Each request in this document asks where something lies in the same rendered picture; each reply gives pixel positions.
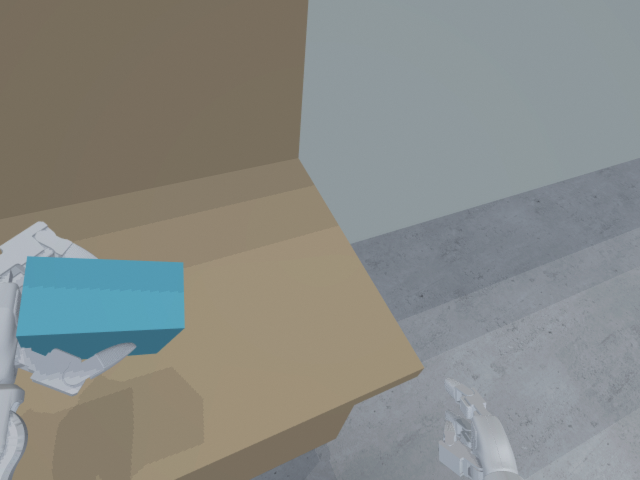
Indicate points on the left robot forearm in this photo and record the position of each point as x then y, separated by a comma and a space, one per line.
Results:
13, 430

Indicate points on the robot right hand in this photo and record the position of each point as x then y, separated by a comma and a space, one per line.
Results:
483, 447

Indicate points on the table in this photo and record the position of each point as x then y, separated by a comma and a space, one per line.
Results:
169, 130

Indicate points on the robot left hand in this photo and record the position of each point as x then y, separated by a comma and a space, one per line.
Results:
58, 370

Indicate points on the sponge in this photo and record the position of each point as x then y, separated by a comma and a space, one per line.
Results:
83, 306

